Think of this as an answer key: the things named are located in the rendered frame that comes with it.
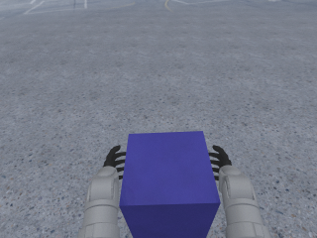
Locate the carton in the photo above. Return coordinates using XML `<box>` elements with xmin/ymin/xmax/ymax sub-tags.
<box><xmin>119</xmin><ymin>131</ymin><xmax>221</xmax><ymax>238</ymax></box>

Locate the robot right hand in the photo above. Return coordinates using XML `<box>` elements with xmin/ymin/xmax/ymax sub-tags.
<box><xmin>208</xmin><ymin>145</ymin><xmax>232</xmax><ymax>180</ymax></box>

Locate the robot left forearm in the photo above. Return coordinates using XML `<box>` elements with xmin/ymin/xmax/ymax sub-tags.
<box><xmin>77</xmin><ymin>166</ymin><xmax>120</xmax><ymax>238</ymax></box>

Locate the robot left hand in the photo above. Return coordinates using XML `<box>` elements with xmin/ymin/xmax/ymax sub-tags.
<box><xmin>103</xmin><ymin>145</ymin><xmax>127</xmax><ymax>179</ymax></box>

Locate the robot right forearm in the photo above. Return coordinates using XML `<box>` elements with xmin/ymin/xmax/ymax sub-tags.
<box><xmin>218</xmin><ymin>165</ymin><xmax>271</xmax><ymax>238</ymax></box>

